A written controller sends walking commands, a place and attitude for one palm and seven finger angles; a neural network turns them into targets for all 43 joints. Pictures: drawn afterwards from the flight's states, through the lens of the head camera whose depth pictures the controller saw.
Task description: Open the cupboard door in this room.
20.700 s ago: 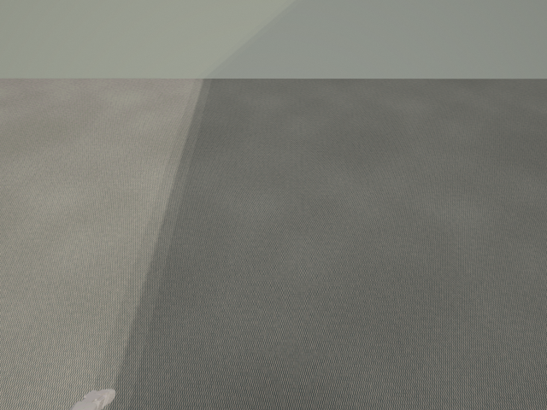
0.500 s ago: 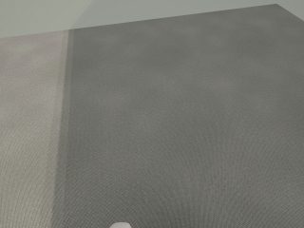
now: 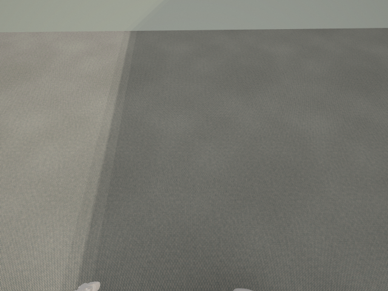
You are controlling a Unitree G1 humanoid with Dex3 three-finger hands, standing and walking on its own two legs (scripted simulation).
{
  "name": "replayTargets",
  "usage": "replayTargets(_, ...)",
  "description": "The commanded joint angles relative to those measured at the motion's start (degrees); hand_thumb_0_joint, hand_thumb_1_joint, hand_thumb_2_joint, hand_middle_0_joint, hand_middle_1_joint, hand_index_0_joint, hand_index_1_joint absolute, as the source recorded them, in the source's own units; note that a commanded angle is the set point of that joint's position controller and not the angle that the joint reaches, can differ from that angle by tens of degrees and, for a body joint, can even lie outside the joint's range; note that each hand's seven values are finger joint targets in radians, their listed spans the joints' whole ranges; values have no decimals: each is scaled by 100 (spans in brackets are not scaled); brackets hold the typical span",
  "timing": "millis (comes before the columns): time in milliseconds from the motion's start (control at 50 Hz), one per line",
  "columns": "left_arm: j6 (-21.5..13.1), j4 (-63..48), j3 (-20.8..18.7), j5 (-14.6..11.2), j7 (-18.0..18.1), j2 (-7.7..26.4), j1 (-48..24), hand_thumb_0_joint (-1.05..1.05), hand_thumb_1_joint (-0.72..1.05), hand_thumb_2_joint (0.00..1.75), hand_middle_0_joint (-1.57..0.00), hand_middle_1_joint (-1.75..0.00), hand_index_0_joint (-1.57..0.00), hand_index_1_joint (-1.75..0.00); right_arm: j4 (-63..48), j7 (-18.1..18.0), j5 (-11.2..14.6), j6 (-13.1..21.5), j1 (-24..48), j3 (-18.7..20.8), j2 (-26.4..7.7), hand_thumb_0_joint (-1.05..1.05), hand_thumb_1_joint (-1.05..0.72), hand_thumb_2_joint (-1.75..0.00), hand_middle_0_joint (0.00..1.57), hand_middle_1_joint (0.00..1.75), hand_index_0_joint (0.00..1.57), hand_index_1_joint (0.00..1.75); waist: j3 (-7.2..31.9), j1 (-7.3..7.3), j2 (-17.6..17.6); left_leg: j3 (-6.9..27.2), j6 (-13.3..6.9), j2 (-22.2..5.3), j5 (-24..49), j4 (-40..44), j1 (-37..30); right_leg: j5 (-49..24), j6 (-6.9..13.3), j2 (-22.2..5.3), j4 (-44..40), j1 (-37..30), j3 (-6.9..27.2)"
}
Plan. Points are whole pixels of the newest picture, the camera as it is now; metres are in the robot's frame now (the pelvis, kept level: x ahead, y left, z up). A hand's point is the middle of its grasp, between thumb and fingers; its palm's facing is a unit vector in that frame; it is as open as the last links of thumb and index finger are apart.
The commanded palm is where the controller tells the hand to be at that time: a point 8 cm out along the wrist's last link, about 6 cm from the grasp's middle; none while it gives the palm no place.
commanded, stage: turn or walk to find it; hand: left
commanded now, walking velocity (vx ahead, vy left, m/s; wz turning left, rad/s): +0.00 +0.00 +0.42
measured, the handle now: out of the picture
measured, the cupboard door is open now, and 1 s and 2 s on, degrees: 0 0 0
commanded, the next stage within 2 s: stand and wait in 0.58 s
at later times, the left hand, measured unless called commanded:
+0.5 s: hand out of the picture -0.03 +0.17 -0.17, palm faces +0.27 -0.93 -0.25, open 7.3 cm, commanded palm none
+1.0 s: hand out of the picture -0.02 +0.22 -0.16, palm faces +0.44 -0.86 -0.26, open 7.4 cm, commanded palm none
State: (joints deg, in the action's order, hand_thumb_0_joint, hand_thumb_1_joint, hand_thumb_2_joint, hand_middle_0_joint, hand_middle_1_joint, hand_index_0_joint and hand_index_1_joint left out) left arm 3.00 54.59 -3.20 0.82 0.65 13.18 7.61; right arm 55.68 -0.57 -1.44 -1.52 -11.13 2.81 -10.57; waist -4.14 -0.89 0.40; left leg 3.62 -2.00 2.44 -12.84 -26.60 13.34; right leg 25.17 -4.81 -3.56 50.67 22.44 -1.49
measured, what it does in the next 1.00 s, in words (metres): steps on the spot, turning left: right foot, then left foot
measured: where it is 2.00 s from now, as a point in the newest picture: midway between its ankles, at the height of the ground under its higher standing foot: outside the picture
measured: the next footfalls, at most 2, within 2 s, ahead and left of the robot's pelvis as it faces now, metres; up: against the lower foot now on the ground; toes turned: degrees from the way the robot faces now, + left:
right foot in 0.10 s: +0.03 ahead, -0.14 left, +0.00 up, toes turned +0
left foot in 0.58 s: -0.05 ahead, +0.11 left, +0.00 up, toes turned +21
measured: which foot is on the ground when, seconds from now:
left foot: down 0.00-0.10, up 0.12-0.56, down 0.58-1.00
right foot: up 0.00-0.08, down 0.10-0.58, up 0.60-1.00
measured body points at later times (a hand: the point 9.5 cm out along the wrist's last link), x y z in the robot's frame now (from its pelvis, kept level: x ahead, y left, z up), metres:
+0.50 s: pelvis -0.02 -0.03 +0.00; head +0.02 -0.03 +0.44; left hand -0.04 +0.22 -0.15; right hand +0.09 -0.27 -0.16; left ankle -0.09 +0.11 -0.70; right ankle -0.01 -0.13 -0.74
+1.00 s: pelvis -0.03 -0.02 +0.00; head +0.01 -0.01 +0.44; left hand -0.04 +0.26 -0.14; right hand +0.13 -0.21 -0.16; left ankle -0.08 +0.09 -0.74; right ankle +0.02 -0.14 -0.71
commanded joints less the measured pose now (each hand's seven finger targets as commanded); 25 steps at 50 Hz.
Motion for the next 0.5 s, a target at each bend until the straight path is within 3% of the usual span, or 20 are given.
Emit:
replayTargets(0, -173, -459, -75, -65, 51, 351, 138, 0, 90, 90, -20, -30, -20, -30, -334, -45, -14, 57, -107, 322, -1192, 0, -90, -90, 20, 30, 20, 30, 620, 13, 881, 1682, -765, -1364, 2471, 398, -246, -150, 78, 190, -1200, -446, -80)
replayTargets(40, -245, -343, -101, -71, 73, 425, 544, 0, 90, 90, -20, -30, -20, -30, -364, -36, 33, 52, -2, 328, -1129, 0, -90, -90, 20, 30, 20, 30, 821, 241, 666, 1576, -501, -1113, 2041, -5, 216, -1186, 111, 154, -2462, -1404, -129)
replayTargets(60, -305, -297, -143, -38, 99, 651, 761, 0, 90, 90, -20, -30, -20, -30, -377, -7, 81, 63, -38, 315, -932, 0, -90, -90, 20, 30, 20, 30, 959, 315, 164, 1290, -192, -771, 1142, -408, 796, -1597, 208, -292, -3052, -2177, 240)
replayTargets(80, -355, -282, -243, 50, 145, 1159, 901, 0, 90, 90, -20, -30, -20, -30, -489, 28, 120, 70, -80, 262, -574, 0, -90, -90, 20, 30, 20, 30, 999, 381, -1318, 359, 226, -1, -655, -1499, 1797, -1998, 679, -1645, -3298, -2757, 1551)
replayTargets(100, -329, -360, -252, 45, 141, 1315, 882, 0, 90, 90, -20, -30, -20, -30, -592, 5, 76, 19, 107, 310, -698, 0, -90, -90, 20, 30, 20, 30, 673, 442, -1561, 100, 330, 152, -2143, -2699, 1918, -2431, 1288, -2467, -3442, -1928, 2113)
replayTargets(120, -301, -450, -205, 18, 148, 1108, 622, 0, 90, 90, -20, -30, -20, -30, -503, 22, 23, -56, 82, 349, -757, 0, -90, -90, 20, 30, 20, 30, 407, 294, -812, 307, 320, -10, -1870, -3486, 1850, -2169, 1429, -2249, -3487, -1390, 1622)
replayTargets(140, -343, -509, -232, 10, 166, 953, 291, 0, 90, 90, -20, -30, -20, -30, -366, 38, 3, -126, -105, 354, -749, 0, -90, -90, 20, 30, 20, 30, 311, 125, -1272, 362, 345, -122, -1643, -3912, 1954, -1740, 1308, -2006, -3594, -1143, 1444)
replayTargets(160, -334, -555, -193, 3, 146, 847, 128, 0, 90, 90, -20, -30, -20, -30, -244, 64, 3, -157, -149, 376, -781, 0, -90, -90, 20, 30, 20, 30, 155, 62, -985, 259, 385, -188, -1321, -4280, 1904, -1498, 1181, -1749, -3569, -1001, 1149)
replayTargets(180, -329, -589, -136, -5, 147, 692, -26, 0, 90, 90, -20, -30, -20, -30, -178, 97, 4, -167, -271, 381, -769, 0, -90, -90, 20, 30, 20, 30, 55, -59, -945, 188, 418, -287, -1060, -4383, 1872, -1682, 1063, -1541, -3485, -909, 790)
replayTargets(200, -364, -603, -109, 2, 132, 605, -19, 0, 90, 90, -20, -30, -20, -30, -106, 117, 0, -170, -371, 353, -698, 0, -90, -90, 20, 30, 20, 30, 62, -80, -874, 92, 468, -282, -820, -4448, 1845, -1932, 988, -1386, -3430, -978, 469)
replayTargets(260, -389, -513, -124, 17, 138, 622, 279, 0, 90, 90, -20, -30, -20, -30, -104, 123, 9, -184, -295, 328, -687, 0, -90, -90, 20, 30, 20, 30, 113, 32, -1043, -30, 578, -375, -690, -4352, 1868, -2029, 1039, -1408, -3406, -1172, 275)
replayTargets(300, -383, -430, -147, 45, 143, 669, 463, 0, 90, 90, -20, -30, -20, -30, -138, 128, 12, -180, -109, 305, -638, 0, -90, -90, 20, 30, 20, 30, 101, 118, -932, -131, 617, -418, -822, -3962, 1804, -2132, 1089, -1488, -3377, -1295, 227)
replayTargets(440, -335, -178, -262, 102, 115, 1003, 1019, 0, 90, 90, -20, -30, -20, -30, -317, 95, 88, -57, 457, 149, -512, 0, -90, -90, 20, 30, 20, 30, 535, 447, -1223, -647, 569, -394, -1485, -1909, 1211, -3980, 1310, -1703, -2695, -2093, -38)
replayTargets(480, -312, -122, -273, 98, 107, 1055, 951, 0, 90, 90, -20, -30, -20, -30, -304, 78, 114, -16, 336, 136, -532, 0, -90, -90, 20, 30, 20, 30, 624, 356, -1216, -765, 509, -344, -1265, -1226, 749, -3999, 1222, -1734, -2465, -1946, -78)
